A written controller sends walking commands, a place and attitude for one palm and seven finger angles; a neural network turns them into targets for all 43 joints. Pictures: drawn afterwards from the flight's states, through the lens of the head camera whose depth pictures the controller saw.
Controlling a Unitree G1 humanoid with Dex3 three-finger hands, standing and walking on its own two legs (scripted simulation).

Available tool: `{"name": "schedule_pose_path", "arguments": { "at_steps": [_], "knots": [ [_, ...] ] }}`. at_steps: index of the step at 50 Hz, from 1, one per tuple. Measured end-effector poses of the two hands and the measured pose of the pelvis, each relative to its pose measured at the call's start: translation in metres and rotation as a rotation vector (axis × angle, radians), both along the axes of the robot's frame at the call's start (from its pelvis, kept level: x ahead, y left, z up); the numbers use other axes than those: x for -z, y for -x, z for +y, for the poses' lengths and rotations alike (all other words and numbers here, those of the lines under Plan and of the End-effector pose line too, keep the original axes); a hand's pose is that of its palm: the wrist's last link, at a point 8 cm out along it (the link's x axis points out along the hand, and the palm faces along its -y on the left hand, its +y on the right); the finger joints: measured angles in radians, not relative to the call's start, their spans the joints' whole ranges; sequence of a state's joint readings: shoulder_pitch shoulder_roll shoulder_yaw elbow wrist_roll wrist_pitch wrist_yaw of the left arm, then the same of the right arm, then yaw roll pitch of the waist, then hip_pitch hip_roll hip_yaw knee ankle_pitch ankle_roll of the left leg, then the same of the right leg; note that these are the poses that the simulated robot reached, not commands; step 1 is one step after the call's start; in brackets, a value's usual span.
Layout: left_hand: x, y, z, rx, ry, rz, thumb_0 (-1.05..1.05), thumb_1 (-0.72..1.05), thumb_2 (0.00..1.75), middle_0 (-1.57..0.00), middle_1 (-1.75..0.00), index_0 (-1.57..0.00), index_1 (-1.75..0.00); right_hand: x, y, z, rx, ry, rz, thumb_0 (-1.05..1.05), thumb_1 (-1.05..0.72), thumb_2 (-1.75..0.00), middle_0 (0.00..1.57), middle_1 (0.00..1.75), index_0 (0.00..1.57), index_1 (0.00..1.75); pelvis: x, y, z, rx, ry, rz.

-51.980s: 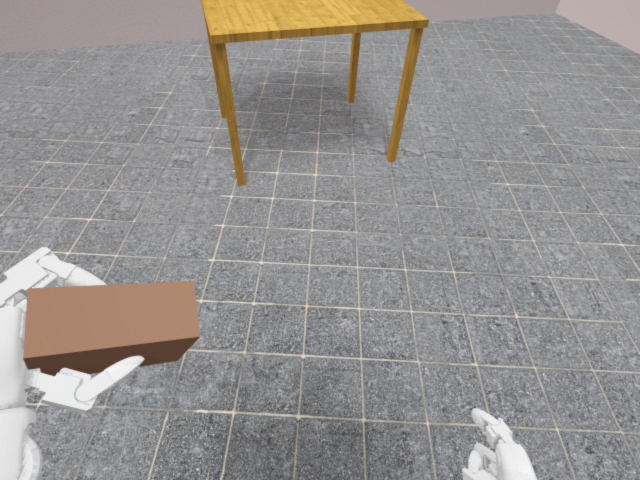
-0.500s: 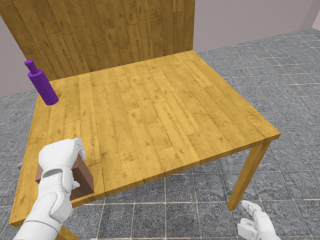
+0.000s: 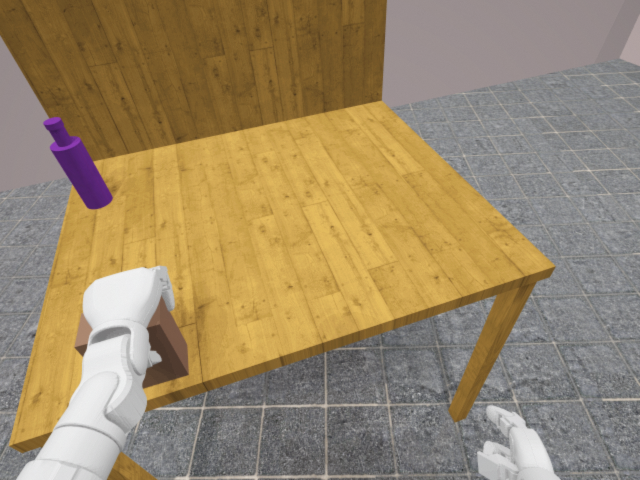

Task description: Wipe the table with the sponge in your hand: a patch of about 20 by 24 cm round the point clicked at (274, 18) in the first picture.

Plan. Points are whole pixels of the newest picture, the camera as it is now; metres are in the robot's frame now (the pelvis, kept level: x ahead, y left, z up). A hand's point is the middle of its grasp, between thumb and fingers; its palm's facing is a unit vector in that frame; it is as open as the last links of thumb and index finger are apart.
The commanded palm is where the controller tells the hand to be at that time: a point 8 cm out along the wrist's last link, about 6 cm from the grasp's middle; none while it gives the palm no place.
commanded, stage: wipe forward along the first lane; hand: left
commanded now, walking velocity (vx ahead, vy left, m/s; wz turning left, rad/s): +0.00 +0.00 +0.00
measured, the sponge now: (143, 354) +0.28 +0.30 -0.01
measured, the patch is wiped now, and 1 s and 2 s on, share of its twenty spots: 0.05 0.20 0.35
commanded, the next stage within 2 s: slide across to the middle lane in 1.42 s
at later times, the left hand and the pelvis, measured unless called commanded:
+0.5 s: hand (141, 292) +0.34 +0.31 +0.05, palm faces -0.10 -0.01 -1.00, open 9.6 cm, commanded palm +0.32 +0.32 +0.08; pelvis -0.01 +0.00 -0.01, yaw +0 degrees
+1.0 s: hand (134, 262) +0.39 +0.35 +0.05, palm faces -0.13 +0.00 -0.99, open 9.6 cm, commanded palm +0.38 +0.35 +0.09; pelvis +0.00 +0.01 -0.01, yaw -1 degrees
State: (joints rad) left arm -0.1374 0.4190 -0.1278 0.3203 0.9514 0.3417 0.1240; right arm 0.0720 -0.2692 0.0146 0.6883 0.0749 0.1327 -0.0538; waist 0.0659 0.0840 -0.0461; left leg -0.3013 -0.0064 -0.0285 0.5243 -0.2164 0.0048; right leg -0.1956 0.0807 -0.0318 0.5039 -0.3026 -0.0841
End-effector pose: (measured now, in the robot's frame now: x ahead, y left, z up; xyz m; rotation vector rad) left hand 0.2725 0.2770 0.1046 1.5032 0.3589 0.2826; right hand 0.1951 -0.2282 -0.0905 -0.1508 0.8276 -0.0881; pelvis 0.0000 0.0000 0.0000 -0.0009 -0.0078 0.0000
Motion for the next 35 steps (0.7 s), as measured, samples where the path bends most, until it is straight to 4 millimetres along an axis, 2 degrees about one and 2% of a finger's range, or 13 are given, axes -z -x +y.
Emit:
{"name": "schedule_pose_path", "arguments": {
  "at_steps": [7, 16, 24, 35],
  "knots": [
    [0.001, -0.016, 0.008, 0.001, -0.011, 0.038, 0.0, -0.51, 1.08, -0.8, -1.41, -0.81, -1.4, 0.007, 0.018, -0.013, 0.035, 0.015, 0.039, 0.01, -0.9, -0.9, 0.2, 0.3, 0.2, 0.3, 0.001, 0.001, -0.003, 0.003, 0.003, 0.022],
    [0.002, -0.032, 0.014, 0.025, -0.021, 0.051, 0.0, -0.53, 1.08, -0.82, -1.4, -0.82, -1.39, 0.023, 0.051, -0.027, 0.077, 0.029, 0.132, 0.01, -0.9, -0.9, 0.2, 0.3, 0.2, 0.3, 0.004, 0.004, -0.004, 0.003, 0.004, 0.055],
    [0.001, -0.049, 0.024, 0.017, -0.04, 0.053, 0.0, -0.53, 1.09, -0.83, -1.39, -0.83, -1.39, 0.033, 0.078, -0.034, 0.107, 0.034, 0.202, 0.01, -0.9, -0.9, 0.2, 0.3, 0.2, 0.3, 0.007, 0.008, -0.005, 0.002, 0.009, 0.087],
    [0.001, -0.075, 0.037, 0.01, -0.051, 0.073, 0.0, -0.54, 1.09, -0.82, -1.4, -0.83, -1.4, 0.037, 0.103, -0.037, 0.142, 0.043, 0.257, 0.0, -0.9, -0.9, 0.2, 0.3, 0.2, 0.3, 0.01, 0.009, -0.003, 0.001, 0.019, 0.123]
  ]
}}
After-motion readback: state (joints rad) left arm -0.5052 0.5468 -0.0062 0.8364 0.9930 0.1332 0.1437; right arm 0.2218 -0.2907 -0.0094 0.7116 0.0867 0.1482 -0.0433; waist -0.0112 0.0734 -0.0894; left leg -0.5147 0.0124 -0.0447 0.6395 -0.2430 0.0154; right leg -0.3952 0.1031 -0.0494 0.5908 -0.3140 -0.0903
